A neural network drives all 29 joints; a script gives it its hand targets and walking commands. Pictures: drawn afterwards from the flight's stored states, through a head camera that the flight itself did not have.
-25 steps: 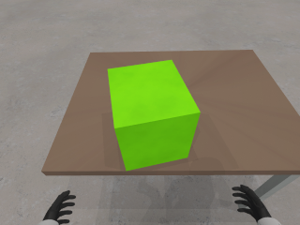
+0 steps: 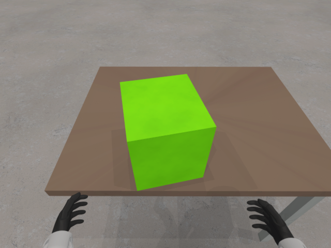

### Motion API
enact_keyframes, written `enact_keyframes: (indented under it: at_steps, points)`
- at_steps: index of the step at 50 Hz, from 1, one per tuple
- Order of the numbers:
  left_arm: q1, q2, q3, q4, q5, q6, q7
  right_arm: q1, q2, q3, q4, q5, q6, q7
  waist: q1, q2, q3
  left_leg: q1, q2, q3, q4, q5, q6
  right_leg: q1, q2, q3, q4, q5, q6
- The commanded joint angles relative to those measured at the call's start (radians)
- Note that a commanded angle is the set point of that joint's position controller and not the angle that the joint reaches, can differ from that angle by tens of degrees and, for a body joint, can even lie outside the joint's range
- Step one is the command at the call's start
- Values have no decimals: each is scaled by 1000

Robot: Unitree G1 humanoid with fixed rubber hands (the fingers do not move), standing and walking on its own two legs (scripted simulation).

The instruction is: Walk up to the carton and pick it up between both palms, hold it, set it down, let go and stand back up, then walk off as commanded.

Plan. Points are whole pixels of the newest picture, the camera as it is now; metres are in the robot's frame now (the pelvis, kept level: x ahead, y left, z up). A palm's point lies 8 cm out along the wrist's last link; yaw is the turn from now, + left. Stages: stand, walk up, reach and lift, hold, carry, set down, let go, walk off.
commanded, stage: reach and lift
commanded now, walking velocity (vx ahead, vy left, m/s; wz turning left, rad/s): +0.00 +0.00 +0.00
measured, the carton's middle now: (162, 131) +0.45 +0.02 +0.01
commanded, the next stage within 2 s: none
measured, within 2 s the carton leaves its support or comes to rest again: neither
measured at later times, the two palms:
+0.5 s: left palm (74, 212) +0.20 +0.21 +0.02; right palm (281, 206) +0.21 -0.26 +0.00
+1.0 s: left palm (82, 181) +0.26 +0.20 +0.06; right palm (278, 183) +0.25 -0.25 +0.04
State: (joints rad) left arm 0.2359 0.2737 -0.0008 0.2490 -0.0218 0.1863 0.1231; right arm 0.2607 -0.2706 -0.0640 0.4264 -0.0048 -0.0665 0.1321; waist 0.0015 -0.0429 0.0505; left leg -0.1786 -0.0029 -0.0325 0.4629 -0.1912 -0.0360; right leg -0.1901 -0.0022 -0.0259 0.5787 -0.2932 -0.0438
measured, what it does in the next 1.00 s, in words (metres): stands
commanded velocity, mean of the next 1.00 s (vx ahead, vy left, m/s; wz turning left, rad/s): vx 0.00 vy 0.00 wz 0.00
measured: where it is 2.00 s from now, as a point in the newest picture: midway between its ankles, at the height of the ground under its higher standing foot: outside the picture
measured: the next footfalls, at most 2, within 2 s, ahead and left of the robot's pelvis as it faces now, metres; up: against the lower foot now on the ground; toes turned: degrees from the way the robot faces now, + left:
none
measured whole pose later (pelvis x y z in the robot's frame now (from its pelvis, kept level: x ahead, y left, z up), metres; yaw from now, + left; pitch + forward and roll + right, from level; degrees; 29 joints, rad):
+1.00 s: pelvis +0.03 -0.01 +0.01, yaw +0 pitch -1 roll +2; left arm 0.23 0.17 0.00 -0.08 -0.07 0.16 0.22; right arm 0.20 -0.32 -0.06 0.19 0.21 -0.05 0.15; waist 0.00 -0.04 0.00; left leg -0.16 0.02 -0.03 0.36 -0.18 -0.06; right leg -0.18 0.02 -0.03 0.49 -0.29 -0.05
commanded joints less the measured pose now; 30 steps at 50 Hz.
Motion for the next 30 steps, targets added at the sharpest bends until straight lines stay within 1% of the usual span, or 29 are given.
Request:
enact_keyframes:
  at_steps: [1,2,3,5,6,7,8,9,10,11,12,13,14,16,17,18,19,21,23,24,26,27,28,30]
  points:
    - [-13,-50,9,-281,-84,-80,49,-57,-206,-96,-212,174,-56,34,23,13,-87,101,0,80,-184,-94,31,-34,9,26,-298,-43,9]
    - [2,-53,8,-298,-77,-93,55,-51,-210,-96,-211,183,-67,37,29,20,-106,120,3,77,-177,-57,23,-47,15,22,-294,-12,10]
    - [2,-51,4,-322,-80,-104,59,-50,-206,-93,-234,193,-78,36,28,19,-129,128,2,72,-168,-34,23,-42,13,27,-292,11,10]
    - [61,-69,-10,-333,-84,-128,58,-16,-194,-75,-251,219,-108,31,34,0,-162,158,2,69,-153,66,19,-19,24,25,-289,110,14]
    - [81,-79,-14,-340,-82,-136,57,-6,-203,-74,-250,224,-120,29,27,-5,-175,176,1,64,-146,105,18,-14,31,24,-286,147,14]
    - [117,-86,-15,-349,-79,-145,57,11,-203,-59,-249,238,-132,28,34,8,-195,192,0,63,-135,163,15,2,33,27,-280,201,14]
    - [135,-86,-14,-352,-75,-159,54,21,-215,-62,-257,245,-147,26,37,-2,-200,199,-4,67,-130,201,13,10,38,25,-276,241,19]
    - [156,-93,-12,-353,-68,-165,54,27,-215,-51,-249,256,-156,27,35,1,-205,205,-4,60,-124,239,9,23,44,26,-274,269,13]
    - [170,-99,-17,-363,-73,-181,53,40,-209,-36,-266,264,-171,25,35,-12,-217,202,-5,56,-117,285,8,44,47,31,-272,313,15]
    - [199,-111,-17,-367,-67,-188,52,53,-219,-31,-260,273,-182,25,39,-3,-213,214,-10,58,-115,323,4,44,51,29,-272,347,16]
    - [212,-112,-13,-371,-66,-198,48,64,-208,-16,-257,281,-194,24,38,-11,-214,209,-10,57,-111,343,6,60,49,34,-270,386,20]
    - [219,-109,-14,-396,-64,-213,48,69,-217,-7,-250,288,-204,23,34,-7,-225,216,-13,57,-106,386,-1,69,52,34,-267,432,21]
    - [236,-112,-17,-415,-68,-226,46,85,-221,-2,-255,296,-214,23,34,-9,-223,217,-13,54,-106,410,0,84,53,34,-263,471,22]
    - [240,-124,-24,-442,-72,-249,45,91,-225,7,-257,311,-229,25,27,-16,-221,222,-13,51,-107,426,-5,85,56,38,-268,478,21]
    - [239,-122,-24,-464,-71,-262,49,96,-218,19,-258,317,-238,26,31,-1,-222,215,-12,53,-104,429,-6,88,51,43,-266,487,22]
    - [244,-123,-23,-465,-72,-269,49,95,-223,24,-256,329,-244,27,33,1,-219,208,-14,54,-104,433,-5,91,48,45,-265,511,23]
    - [253,-123,-19,-468,-75,-284,49,110,-217,27,-272,329,-254,27,29,-11,-225,198,-16,58,-103,435,-4,100,50,47,-260,526,24]
    - [244,-121,-26,-489,-84,-303,54,104,-216,34,-284,345,-267,30,29,-10,-219,187,-17,60,-103,398,-2,89,49,51,-262,485,26]
    - [246,-124,-36,-516,-97,-322,59,112,-217,39,-307,354,-278,33,28,-25,-218,174,-19,65,-103,375,3,80,49,50,-260,465,27]
    - [234,-120,-39,-524,-104,-327,63,97,-219,44,-322,367,-281,32,31,-23,-221,168,-19,66,-101,368,5,73,49,53,-260,456,28]
    - [220,-141,-46,-522,-104,-330,69,81,-225,50,-335,375,-284,38,26,-15,-205,160,-17,67,-99,349,5,56,53,55,-261,425,23]
    - [208,-143,-42,-503,-99,-325,72,71,-229,50,-333,378,-281,41,30,-18,-173,152,-17,66,-106,312,10,37,55,54,-270,370,23]
    - [197,-152,-53,-489,-106,-315,70,56,-233,49,-343,377,-275,38,20,-28,-157,154,-16,64,-113,289,12,28,54,53,-281,337,22]
    - [145,-152,-58,-481,-103,-288,77,6,-239,45,-339,376,-251,39,20,-15,-123,150,-14,64,-137,221,14,4,51,57,-307,232,17]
